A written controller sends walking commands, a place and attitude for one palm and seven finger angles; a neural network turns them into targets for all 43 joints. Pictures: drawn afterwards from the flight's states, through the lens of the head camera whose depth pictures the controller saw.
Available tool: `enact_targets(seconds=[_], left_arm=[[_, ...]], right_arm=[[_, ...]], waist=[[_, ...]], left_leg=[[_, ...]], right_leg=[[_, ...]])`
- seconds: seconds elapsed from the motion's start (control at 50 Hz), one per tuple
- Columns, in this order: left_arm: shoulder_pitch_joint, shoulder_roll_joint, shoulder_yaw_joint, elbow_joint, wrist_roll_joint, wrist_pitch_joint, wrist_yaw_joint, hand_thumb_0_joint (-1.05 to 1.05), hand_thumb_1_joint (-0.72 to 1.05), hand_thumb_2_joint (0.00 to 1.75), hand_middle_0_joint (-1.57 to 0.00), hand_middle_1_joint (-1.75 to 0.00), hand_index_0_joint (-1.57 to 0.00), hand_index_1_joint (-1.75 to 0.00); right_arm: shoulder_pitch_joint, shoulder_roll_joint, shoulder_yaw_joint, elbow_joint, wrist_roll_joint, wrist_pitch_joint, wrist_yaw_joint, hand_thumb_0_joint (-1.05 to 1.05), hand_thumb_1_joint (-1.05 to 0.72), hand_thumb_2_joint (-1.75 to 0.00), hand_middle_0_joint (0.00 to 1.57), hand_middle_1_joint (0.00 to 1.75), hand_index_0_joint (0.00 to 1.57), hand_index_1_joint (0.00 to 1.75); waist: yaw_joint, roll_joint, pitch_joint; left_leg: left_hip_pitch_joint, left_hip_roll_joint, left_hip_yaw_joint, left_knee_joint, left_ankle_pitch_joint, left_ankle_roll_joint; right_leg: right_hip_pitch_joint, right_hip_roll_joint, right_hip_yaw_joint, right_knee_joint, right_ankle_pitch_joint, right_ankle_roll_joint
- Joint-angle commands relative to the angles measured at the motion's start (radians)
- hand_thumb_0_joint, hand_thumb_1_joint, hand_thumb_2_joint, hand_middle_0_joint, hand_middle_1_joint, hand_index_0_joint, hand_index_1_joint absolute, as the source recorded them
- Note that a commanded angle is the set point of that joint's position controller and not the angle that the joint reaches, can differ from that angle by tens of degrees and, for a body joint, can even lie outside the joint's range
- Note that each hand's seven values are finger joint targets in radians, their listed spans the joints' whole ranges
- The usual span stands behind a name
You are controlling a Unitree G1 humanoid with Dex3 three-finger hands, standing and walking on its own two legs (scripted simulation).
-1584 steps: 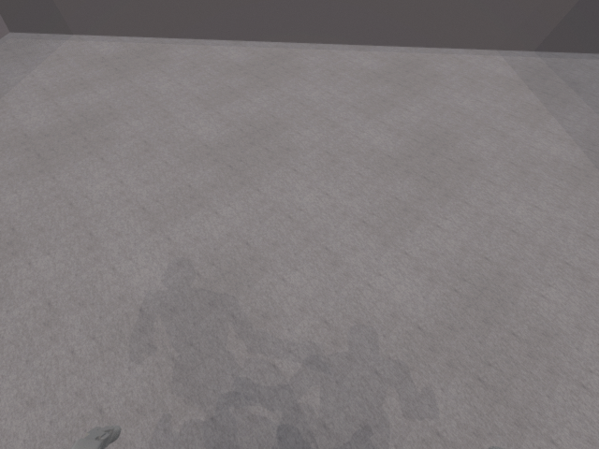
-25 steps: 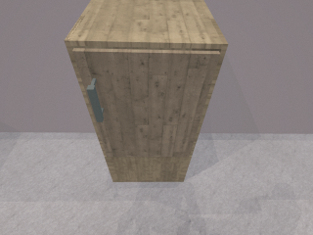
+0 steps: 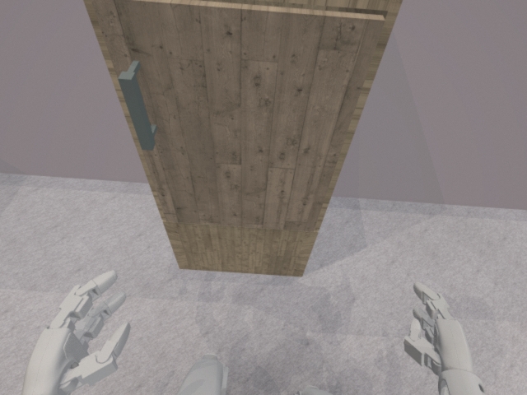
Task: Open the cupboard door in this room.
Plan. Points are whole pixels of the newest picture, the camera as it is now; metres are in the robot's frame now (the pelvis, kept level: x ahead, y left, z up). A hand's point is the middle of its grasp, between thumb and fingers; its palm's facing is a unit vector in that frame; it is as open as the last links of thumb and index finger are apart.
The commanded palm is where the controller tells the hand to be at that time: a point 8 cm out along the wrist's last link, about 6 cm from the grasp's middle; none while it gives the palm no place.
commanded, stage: raise the hand with hooked fingers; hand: left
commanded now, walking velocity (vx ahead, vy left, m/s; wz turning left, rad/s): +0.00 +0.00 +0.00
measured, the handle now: (142, 107) +0.55 +0.28 +0.10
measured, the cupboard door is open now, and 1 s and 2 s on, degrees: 0 0 0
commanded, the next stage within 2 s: move the hooked fingers beside the handle in 1.66 s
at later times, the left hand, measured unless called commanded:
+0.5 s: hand (77, 271) +0.24 +0.27 +0.08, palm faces +0.12 -0.99 -0.07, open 11.7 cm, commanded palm +0.22 +0.31 +0.08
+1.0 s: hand (44, 239) +0.27 +0.32 +0.10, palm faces +0.06 -1.00 -0.02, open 13.9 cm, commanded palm +0.25 +0.36 +0.11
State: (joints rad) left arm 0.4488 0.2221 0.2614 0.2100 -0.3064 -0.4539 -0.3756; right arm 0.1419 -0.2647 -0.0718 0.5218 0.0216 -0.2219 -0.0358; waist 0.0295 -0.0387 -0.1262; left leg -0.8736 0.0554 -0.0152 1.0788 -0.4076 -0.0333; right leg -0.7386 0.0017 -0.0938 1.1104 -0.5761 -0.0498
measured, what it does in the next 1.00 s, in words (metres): shifts its weight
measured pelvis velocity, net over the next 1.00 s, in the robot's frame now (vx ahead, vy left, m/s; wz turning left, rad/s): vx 0.00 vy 0.06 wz -0.01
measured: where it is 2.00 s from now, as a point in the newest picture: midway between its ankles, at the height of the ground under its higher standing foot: outside the picture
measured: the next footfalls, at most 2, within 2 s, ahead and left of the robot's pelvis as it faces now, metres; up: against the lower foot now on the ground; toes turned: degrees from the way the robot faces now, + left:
none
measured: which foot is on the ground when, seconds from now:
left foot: down 0.00-1.00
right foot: down 0.00-1.00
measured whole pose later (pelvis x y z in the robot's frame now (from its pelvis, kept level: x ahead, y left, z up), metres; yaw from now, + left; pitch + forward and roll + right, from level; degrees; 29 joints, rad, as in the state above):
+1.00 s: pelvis +0.00 +0.06 +0.03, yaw -1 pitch +8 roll -3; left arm 0.05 0.38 0.37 0.27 -0.33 -0.21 -0.40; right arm 0.25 -0.24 0.06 0.53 0.04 -0.19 -0.08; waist 0.02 0.02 -0.08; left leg -0.71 0.03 0.00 0.92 -0.34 0.04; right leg -0.55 -0.01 -0.06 0.86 -0.45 0.02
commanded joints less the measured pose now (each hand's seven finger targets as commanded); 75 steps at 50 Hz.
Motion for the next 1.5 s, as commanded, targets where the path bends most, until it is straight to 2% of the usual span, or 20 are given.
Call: enact_targets(seconds=[0.0, 0.06, 0.12, 0.2, 0.26, 0.3, 0.34, 0.36, 0.44, 0.52, 0.6, 0.66, 0.78, 0.84, 0.88, 1.0, 1.02, 1.2, 1.32, 1.48], left_arm=[[-0.334, 0.254, 0.138, -0.606, -0.054, -0.212, 0.054, 0.0, 0.36, 0.67, -0.24, -0.64, -0.24, -0.64], [-0.274, 0.203, 0.062, -0.511, -0.049, -0.233, 0.029, 0.0, 0.29, 0.64, -0.24, -0.69, -0.24, -0.69], [-0.283, 0.245, 0.057, -0.324, -0.057, -0.128, -0.062, 0.0, 0.22, 0.61, -0.25, -0.74, -0.25, -0.74], [-0.168, 0.326, 0.185, -0.116, -0.102, 0.142, -0.132, 0.0, 0.13, 0.57, -0.25, -0.8, -0.25, -0.8], [-0.137, 0.342, 0.293, -0.175, -0.151, 0.213, -0.085, 0.0, 0.06, 0.54, -0.26, -0.84, -0.26, -0.84], [-0.133, 0.337, 0.339, -0.215, -0.159, 0.17, -0.023, 0.0, 0.01, 0.52, -0.26, -0.87, -0.26, -0.87], [-0.139, 0.296, 0.309, -0.265, -0.137, 0.09, 0.023, 0.0, -0.03, 0.5, -0.27, -0.9, -0.27, -0.9], [-0.153, 0.256, 0.261, -0.28, -0.118, 0.051, 0.035, 0.0, -0.06, 0.49, -0.27, -0.92, -0.27, -0.92], [-0.234, 0.215, 0.154, -0.179, -0.075, -0.024, 0.001, 0.0, -0.15, 0.45, -0.27, -0.98, -0.27, -0.98], [-0.321, 0.293, 0.16, -0.218, -0.091, -0.004, -0.068, 0.0, -0.24, 0.41, -0.28, -1.03, -0.28, -1.03], [-0.37, 0.403, 0.26, -0.329, -0.094, 0.01, -0.023, 0.0, -0.34, 0.37, -0.29, -1.1, -0.29, -1.1], [-0.358, 0.34, 0.229, -0.342, -0.09, 0.019, 0.03, 0.0, -0.41, 0.34, -0.29, -1.14, -0.29, -1.14], [-0.419, 0.293, 0.151, -0.148, -0.062, 0.155, 0.008, 0.0, -0.5, 0.3, -0.3, -1.2, -0.3, -1.2], [-0.507, 0.324, 0.149, -0.121, -0.053, 0.207, -0.029, 0.0, -0.5, 0.3, -0.3, -1.2, -0.3, -1.2], [-0.567, 0.35, 0.167, -0.144, -0.051, 0.204, -0.034, 0.0, -0.5, 0.3, -0.3, -1.2, -0.3, -1.2], [-0.685, 0.44, 0.247, -0.195, -0.055, 0.117, -0.012, 0.0, -0.5, 0.3, -0.3, -1.2, -0.3, -1.2], [-0.686, 0.439, 0.247, -0.173, -0.053, 0.119, -0.015, 0.0, -0.5, 0.3, -0.3, -1.2, -0.3, -1.2], [-0.672, 0.411, 0.21, 0.009, -0.072, 0.239, -0.103, 0.0, -0.5, 0.3, -0.3, -1.2, -0.3, -1.2], [-0.687, 0.457, 0.27, -0.043, -0.077, 0.168, -0.063, 0.0, -0.5, 0.3, -0.3, -1.2, -0.3, -1.2], [-0.7, 0.444, 0.245, -0.075, -0.065, 0.133, -0.061, 0.0, -0.5, 0.3, -0.3, -1.2, -0.3, -1.2]], right_arm=[[0.032, -0.074, -0.011, -0.096, -0.011, -0.06, -0.044, 0.0, -0.9, -0.9, 0.2, 0.3, 0.2, 0.3], [0.038, -0.082, -0.003, -0.041, -0.004, -0.077, -0.061, 0.0, -0.9, -0.9, 0.2, 0.3, 0.2, 0.3], [0.031, -0.111, 0.013, -0.022, 0.017, -0.088, -0.074, 0.0, -0.9, -0.9, 0.2, 0.3, 0.2, 0.3], [0.014, -0.122, 0.02, -0.075, 0.036, -0.056, -0.082, 0.0, -0.9, -0.9, 0.2, 0.3, 0.2, 0.3], [0.018, -0.102, 0.022, -0.106, 0.03, -0.03, -0.073, 0.0, -0.9, -0.9, 0.2, 0.3, 0.2, 0.3], [0.027, -0.085, 0.016, -0.102, 0.021, -0.031, -0.061, 0.0, -0.9, -0.9, 0.2, 0.3, 0.2, 0.3], [0.052, -0.077, 0.008, -0.09, 0.014, -0.038, -0.045, 0.0, -0.9, -0.9, 0.2, 0.3, 0.2, 0.3], [0.055, -0.077, 0.004, -0.083, 0.012, -0.042, -0.039, 0.0, -0.9, -0.9, 0.2, 0.3, 0.2, 0.3], [0.088, -0.114, -0.003, -0.052, 0.014, -0.048, -0.036, 0.0, -0.9, -0.9, 0.2, 0.3, 0.2, 0.3], [0.098, -0.147, -0.001, -0.075, 0.028, -0.061, -0.052, 0.0, -0.9, -0.9, 0.2, 0.3, 0.2, 0.3], [0.096, -0.143, 0.012, -0.085, 0.025, -0.068, -0.066, 0.0, -0.9, -0.9, 0.2, 0.3, 0.2, 0.3], [0.083, -0.128, 0.025, -0.087, 0.023, -0.063, -0.057, 0.0, -0.9, -0.9, 0.2, 0.3, 0.2, 0.3], [0.085, -0.149, 0.037, -0.106, 0.033, -0.026, -0.054, 0.0, -0.9, -0.9, 0.2, 0.3, 0.2, 0.3], [0.087, -0.157, 0.044, -0.121, 0.037, -0.017, -0.06, 0.0, -0.9, -0.9, 0.2, 0.3, 0.2, 0.3], [0.087, -0.157, 0.046, -0.126, 0.034, -0.017, -0.065, 0.0, -0.9, -0.9, 0.2, 0.3, 0.2, 0.3], [0.089, -0.149, 0.058, -0.103, 0.02, -0.026, -0.068, 0.0, -0.9, -0.9, 0.2, 0.3, 0.2, 0.3], [0.083, -0.148, 0.06, -0.101, 0.02, -0.026, -0.068, 0.0, -0.9, -0.9, 0.2, 0.3, 0.2, 0.3], [0.097, -0.159, 0.054, -0.105, 0.035, -0.012, -0.075, 0.0, -0.9, -0.9, 0.2, 0.3, 0.2, 0.3], [0.103, -0.158, 0.047, -0.106, 0.026, -0.008, -0.061, 0.0, -0.9, -0.9, 0.2, 0.3, 0.2, 0.3], [0.102, -0.149, 0.045, -0.092, 0.029, -0.003, -0.062, 0.0, -0.9, -0.9, 0.2, 0.3, 0.2, 0.3]], waist=[[-0.06, 0.187, -0.264], [-0.092, 0.185, -0.171], [-0.109, 0.116, -0.107], [-0.016, 0.02, -0.172], [0.029, -0.06, -0.263], [0.046, -0.061, -0.273], [0.036, -0.011, -0.262], [0.019, 0.029, -0.236], [-0.051, 0.005, -0.145], [-0.039, 0.085, -0.199], [-0.005, 0.16, -0.279], [-0.006, 0.226, -0.228], [-0.04, 0.157, -0.091], [-0.038, 0.147, -0.103], [-0.041, 0.125, -0.136], [-0.029, 0.187, -0.196], [-0.025, 0.217, -0.189], [-0.022, 0.132, -0.144], [-0.017, 0.115, -0.158], [-0.024, 0.191, -0.194]], left_leg=[[0.175, -0.037, 0.012, 0.006, 0.129, 0.064], [0.134, -0.022, -0.001, 0.026, 0.094, 0.067], [0.072, -0.019, -0.018, 0.032, 0.072, 0.073], [0.074, -0.042, -0.019, -0.031, 0.113, 0.073], [0.106, -0.046, -0.022, -0.075, 0.196, 0.064], [0.135, -0.042, -0.022, -0.097, 0.239, 0.056], [0.178, -0.044, -0.007, -0.129, 0.27, 0.051], [0.204, -0.045, 0.001, -0.138, 0.265, 0.052], [0.19, -0.042, -0.006, -0.125, 0.178, 0.061], [0.269, -0.042, -0.01, -0.181, 0.128, 0.071], [0.387, -0.034, -0.033, -0.242, 0.183, 0.067], [0.437, -0.027, -0.05, -0.286, 0.172, 0.05], [0.387, -0.023, -0.076, -0.358, 0.007, 0.044], [0.403, -0.027, -0.082, -0.374, 0.004, 0.045], [0.436, -0.026, -0.088, -0.379, 0.014, 0.048], [0.531, -0.024, -0.1, -0.383, 0.091, 0.036], [0.529, -0.027, -0.094, -0.388, 0.086, 0.034], [0.479, -0.042, -0.055, -0.391, 0.123, 0.053], [0.471, -0.045, -0.034, -0.369, 0.152, 0.055], [0.485, -0.049, -0.011, -0.344, 0.191, 0.062]], right_leg=[[-0.008, 0.004, 0.188, -0.222, 0.196, 0.042], [-0.069, 0.012, 0.187, -0.233, 0.159, 0.037], [-0.069, 0.001, 0.215, -0.268, 0.165, 0.06], [0.12, -0.036, 0.261, -0.34, 0.222, 0.094], [0.261, -0.066, 0.251, -0.328, 0.452, 0.132], [0.276, -0.051, 0.214, -0.293, 0.564, 0.13], [0.239, -0.03, 0.16, -0.262, 0.604, 0.106], [0.179, -0.016, 0.135, -0.257, 0.55, 0.094], [0.033, 0.003, 0.118, -0.264, 0.351, 0.079], [0.032, 0.019, 0.094, -0.3, 0.194, 0.045], [0.079, 0.036, 0.045, -0.283, 0.242, 0.025], [0.063, 0.04, 0.015, -0.286, 0.24, 0.02], [0.043, 0.044, 0.001, -0.339, 0.183, 0.028], [0.067, 0.045, 0.002, -0.356, 0.187, 0.024], [0.075, 0.048, 0.002, -0.361, 0.188, 0.024], [0.103, 0.054, 0.008, -0.362, 0.222, 0.011], [0.103, 0.049, 0.012, -0.368, 0.219, 0.012], [0.166, 0.047, 0.017, -0.428, 0.258, 0.017], [0.167, 0.05, 0.03, -0.42, 0.265, 0.022], [0.191, 0.039, 0.055, -0.419, 0.314, 0.026]])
